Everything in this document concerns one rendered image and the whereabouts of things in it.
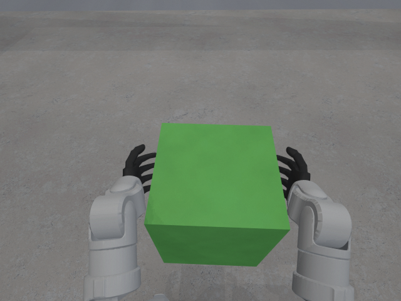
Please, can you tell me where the robot right hand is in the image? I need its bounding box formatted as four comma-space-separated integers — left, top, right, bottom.
276, 147, 310, 200

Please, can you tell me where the carton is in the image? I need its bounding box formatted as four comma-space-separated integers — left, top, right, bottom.
144, 123, 290, 267

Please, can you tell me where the robot left hand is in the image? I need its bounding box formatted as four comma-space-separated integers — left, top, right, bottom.
123, 144, 157, 194

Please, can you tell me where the robot right forearm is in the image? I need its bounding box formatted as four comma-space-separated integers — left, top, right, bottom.
287, 180, 354, 301

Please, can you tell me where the robot left forearm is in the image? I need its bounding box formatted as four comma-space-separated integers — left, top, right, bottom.
83, 176, 146, 301

